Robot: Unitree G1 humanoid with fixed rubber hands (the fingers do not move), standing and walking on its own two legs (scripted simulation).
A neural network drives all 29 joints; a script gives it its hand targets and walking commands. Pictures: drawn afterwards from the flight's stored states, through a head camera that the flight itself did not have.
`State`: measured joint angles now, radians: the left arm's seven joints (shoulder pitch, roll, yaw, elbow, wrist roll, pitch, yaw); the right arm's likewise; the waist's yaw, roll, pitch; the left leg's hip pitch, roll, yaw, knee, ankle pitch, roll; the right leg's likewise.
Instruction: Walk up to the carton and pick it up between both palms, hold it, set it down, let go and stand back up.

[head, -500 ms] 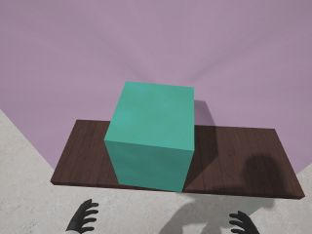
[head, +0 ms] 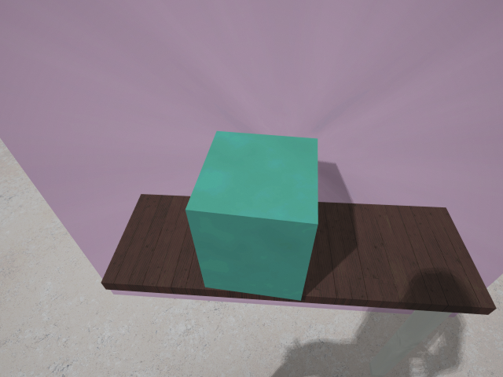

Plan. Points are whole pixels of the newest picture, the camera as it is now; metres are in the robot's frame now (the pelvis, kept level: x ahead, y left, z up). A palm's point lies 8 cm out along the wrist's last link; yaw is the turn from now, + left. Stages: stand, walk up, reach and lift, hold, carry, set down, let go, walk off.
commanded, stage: stand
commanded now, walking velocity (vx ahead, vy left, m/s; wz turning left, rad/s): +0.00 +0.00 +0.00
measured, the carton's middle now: (258, 216) +0.42 +0.01 +0.00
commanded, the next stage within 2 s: none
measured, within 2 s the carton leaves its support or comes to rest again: neither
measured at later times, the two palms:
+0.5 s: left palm out of the picture -0.06 +0.25 -0.13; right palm out of the picture -0.05 -0.25 -0.14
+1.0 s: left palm out of the picture -0.16 +0.22 -0.15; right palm out of the picture -0.04 -0.24 -0.17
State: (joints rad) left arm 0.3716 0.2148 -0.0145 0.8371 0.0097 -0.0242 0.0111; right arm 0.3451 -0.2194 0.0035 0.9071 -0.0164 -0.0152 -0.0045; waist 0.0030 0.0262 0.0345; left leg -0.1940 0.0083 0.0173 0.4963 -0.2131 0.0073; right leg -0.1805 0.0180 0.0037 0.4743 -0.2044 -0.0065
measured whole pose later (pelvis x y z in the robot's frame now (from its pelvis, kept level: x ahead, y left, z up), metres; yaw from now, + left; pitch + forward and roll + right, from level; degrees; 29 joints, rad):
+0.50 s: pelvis -0.05 +0.00 -0.01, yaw +1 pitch -4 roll +0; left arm 0.40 0.21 0.02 0.94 0.01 0.00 0.02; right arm 0.36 -0.22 -0.03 0.96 -0.02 0.01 -0.01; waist 0.00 0.02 0.05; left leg -0.31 -0.03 -0.02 0.55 -0.25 0.00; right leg -0.30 0.02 0.03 0.54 -0.22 0.00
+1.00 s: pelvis -0.07 +0.00 -0.02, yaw +1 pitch -7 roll -2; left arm 0.53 0.13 0.03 1.03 0.04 0.01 0.04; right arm 0.33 -0.22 -0.04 0.99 -0.07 0.06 -0.01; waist 0.04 0.10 0.00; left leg -0.46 0.02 -0.05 1.03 -0.39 -0.03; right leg -0.17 0.08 -0.09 0.65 -0.37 -0.07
